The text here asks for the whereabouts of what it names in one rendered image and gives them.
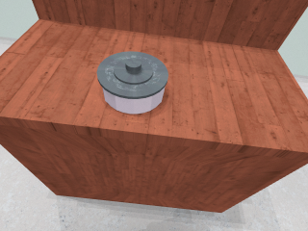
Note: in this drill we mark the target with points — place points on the knob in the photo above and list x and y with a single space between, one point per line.
133 65

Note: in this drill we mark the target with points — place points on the lid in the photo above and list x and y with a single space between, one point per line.
114 78

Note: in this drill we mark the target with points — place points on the pot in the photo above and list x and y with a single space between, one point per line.
134 106

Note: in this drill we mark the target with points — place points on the table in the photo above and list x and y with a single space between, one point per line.
233 119

